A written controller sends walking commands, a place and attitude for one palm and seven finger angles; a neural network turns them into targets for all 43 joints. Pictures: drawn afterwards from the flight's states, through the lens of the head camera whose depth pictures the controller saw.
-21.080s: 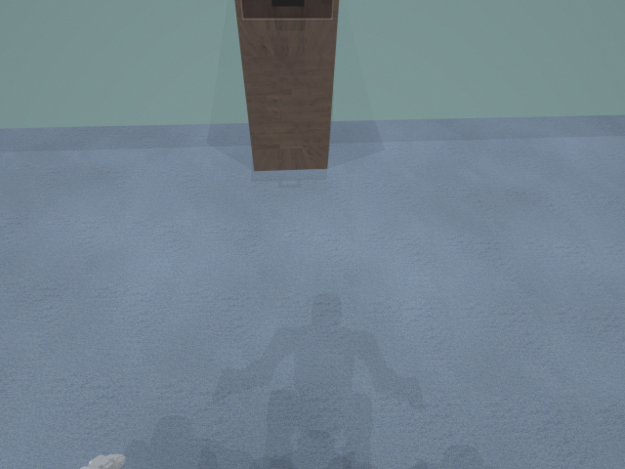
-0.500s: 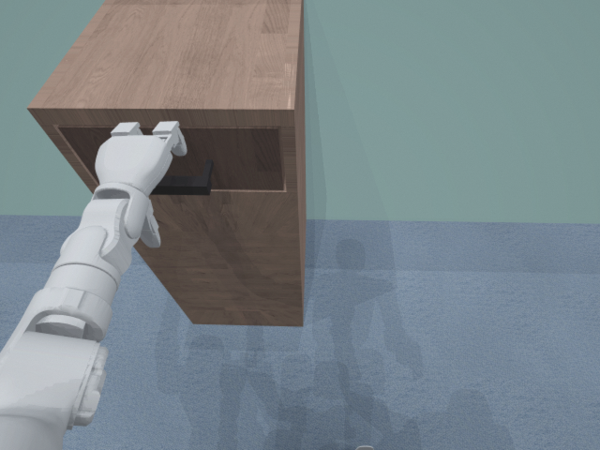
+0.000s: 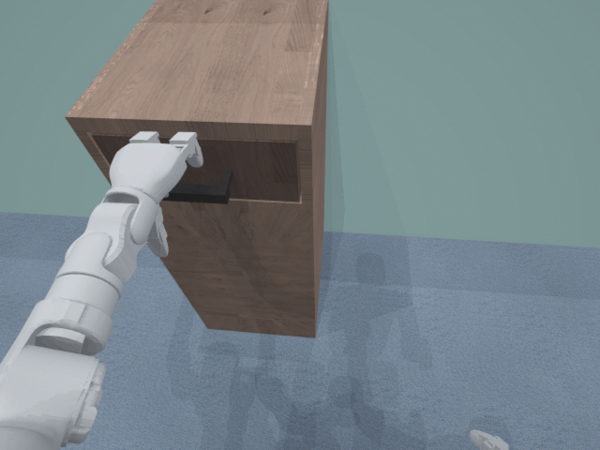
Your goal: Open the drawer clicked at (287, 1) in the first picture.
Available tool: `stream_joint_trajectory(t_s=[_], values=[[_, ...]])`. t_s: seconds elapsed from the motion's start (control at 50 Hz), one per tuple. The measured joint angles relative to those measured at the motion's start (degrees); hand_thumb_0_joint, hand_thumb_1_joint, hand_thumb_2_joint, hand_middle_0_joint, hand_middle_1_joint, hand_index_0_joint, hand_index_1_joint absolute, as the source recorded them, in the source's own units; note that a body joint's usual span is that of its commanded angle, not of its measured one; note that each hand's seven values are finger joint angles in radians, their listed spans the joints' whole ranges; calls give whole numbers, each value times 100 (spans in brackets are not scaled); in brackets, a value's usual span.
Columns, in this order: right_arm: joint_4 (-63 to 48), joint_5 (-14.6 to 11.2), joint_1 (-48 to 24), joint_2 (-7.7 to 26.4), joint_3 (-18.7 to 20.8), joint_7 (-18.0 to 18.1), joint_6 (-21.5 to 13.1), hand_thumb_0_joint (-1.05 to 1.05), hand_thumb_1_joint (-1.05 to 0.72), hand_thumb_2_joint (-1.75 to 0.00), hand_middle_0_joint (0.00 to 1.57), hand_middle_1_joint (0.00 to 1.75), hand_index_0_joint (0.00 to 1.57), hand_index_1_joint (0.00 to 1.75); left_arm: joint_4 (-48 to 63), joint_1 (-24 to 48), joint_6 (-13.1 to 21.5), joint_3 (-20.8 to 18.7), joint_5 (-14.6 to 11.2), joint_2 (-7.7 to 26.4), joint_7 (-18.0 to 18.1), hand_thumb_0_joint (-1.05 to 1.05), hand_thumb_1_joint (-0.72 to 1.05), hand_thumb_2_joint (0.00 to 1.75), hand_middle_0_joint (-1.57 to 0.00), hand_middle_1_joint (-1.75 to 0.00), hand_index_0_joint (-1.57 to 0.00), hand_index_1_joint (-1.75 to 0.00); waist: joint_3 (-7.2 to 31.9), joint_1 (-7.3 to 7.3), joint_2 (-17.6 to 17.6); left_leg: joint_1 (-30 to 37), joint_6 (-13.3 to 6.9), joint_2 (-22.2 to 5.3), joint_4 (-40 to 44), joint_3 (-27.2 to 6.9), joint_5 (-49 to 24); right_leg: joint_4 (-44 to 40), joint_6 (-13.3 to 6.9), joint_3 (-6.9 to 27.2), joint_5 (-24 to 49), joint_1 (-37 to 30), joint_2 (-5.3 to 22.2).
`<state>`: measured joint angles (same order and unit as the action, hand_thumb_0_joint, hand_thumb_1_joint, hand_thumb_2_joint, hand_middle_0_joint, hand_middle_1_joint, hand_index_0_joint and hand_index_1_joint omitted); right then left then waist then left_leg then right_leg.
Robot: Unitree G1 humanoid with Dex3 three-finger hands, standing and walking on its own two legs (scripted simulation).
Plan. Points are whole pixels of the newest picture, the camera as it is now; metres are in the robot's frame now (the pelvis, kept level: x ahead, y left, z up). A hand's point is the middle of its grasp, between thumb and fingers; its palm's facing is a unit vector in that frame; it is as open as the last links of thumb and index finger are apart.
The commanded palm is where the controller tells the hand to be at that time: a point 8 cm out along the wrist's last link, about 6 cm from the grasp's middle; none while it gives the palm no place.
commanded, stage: re-aim the fingers above the handle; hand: left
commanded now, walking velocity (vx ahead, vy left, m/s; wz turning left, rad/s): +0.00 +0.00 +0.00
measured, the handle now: (197, 183) +0.51 +0.21 +0.03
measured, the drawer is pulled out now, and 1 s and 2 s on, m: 0.00 0.00 0.00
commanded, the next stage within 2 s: lower the fingers behind the handle in 1.96 s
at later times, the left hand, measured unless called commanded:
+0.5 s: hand (180, 184) +0.45 +0.20 +0.09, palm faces +0.01 -0.02 -1.00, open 13.8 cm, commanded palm +0.42 +0.22 +0.15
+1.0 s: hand (166, 182) +0.45 +0.22 +0.10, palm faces +0.00 +0.01 -1.00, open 13.9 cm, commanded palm +0.42 +0.23 +0.15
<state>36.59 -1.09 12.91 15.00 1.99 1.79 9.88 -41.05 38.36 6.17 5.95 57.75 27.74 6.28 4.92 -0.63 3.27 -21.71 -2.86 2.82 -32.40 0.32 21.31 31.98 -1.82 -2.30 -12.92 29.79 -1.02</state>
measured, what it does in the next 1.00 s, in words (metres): stands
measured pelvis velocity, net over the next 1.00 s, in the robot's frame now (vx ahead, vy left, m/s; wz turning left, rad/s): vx -0.01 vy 0.00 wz -0.02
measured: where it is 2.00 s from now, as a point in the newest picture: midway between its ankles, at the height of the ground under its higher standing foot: outside the picture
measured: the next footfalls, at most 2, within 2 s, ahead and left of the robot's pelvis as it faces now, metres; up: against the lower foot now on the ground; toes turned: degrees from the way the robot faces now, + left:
none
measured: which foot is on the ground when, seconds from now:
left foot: down 0.00-1.00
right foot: down 0.00-1.00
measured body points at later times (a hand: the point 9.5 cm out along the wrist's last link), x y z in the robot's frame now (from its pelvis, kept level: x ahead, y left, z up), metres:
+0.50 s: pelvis -0.01 +0.00 +0.00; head +0.05 -0.03 +0.44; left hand +0.45 +0.20 +0.14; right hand +0.05 -0.27 -0.14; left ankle -0.06 +0.09 -0.73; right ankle +0.02 -0.10 -0.73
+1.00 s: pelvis -0.01 +0.00 +0.00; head +0.04 -0.03 +0.45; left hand +0.44 +0.22 +0.15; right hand +0.09 -0.26 -0.13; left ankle -0.06 +0.09 -0.73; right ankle +0.02 -0.10 -0.73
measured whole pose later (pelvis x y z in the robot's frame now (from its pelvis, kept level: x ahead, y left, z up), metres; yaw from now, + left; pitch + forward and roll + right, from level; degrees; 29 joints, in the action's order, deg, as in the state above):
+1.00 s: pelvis -0.01 +0.00 +0.00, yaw -1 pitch +11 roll +0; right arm 37.0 -1.3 13.2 14.9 1.1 2.6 8.2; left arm -49.1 43.4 4.9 3.2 59.6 28.9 8.7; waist 5.1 1.5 3.0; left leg -22.9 -2.7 2.7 -32.5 1.6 20.5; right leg 32.4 -2.0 -1.1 -11.8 31.6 -1.3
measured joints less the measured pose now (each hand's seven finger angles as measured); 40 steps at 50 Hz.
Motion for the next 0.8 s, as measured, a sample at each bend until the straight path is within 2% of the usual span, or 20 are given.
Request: stream_joint_trajectory(t_s=[0.24, 0.38, 0.56, 0.66, 0.8], values=[[118, -1, 173, 4, -8, 31, -66, 1, -90, -90, 21, 30, 21, 30, -599, 536, -48, -17, 48, 28, 108, 0, -49, 30, -32, -120, -32, -120, 2, 176, -6, -172, 9, 4, -82, 28, -15, 70, -13, 21, 33, 176, 3], [125, 3, 365, 8, 11, 19, -17, 1, -90, -90, 21, 30, 21, 30, -581, 426, 33, -192, 100, -12, 143, 0, -49, 30, -32, -120, -32, -120, 28, 247, 13, -186, 3, -16, -45, 133, -25, 67, -9, 122, 65, 240, -33], [175, -12, 389, 6, 36, 21, -58, 1, -91, -90, 21, 30, 21, 29, -478, 189, -46, -375, 134, 83, 306, 0, -49, 30, -32, -120, -32, -120, 14, 242, 30, -107, 10, -40, 41, 187, -67, -9, -17, 175, 122, 182, -67], [161, -54, 340, 26, 45, 36, -96, 1, -91, -90, 21, 30, 21, 29, -441, 191, -133, -191, 56, 104, 190, 0, -49, 30, -32, -120, -32, -120, -2, 187, 23, -35, 15, -30, 75, 127, -98, -61, -22, 119, 138, 80, -47], [111, -35, 175, 47, 34, 63, -165, 1, -91, -90, 21, 30, 21, 29, -404, 285, 18, 5, 61, -18, 135, 0, -49, 30, -32, -120, -32, -120, -16, 144, -15, -40, 15, 3, 28, 56, -100, -18, -22, 51, 114, 59, -2]])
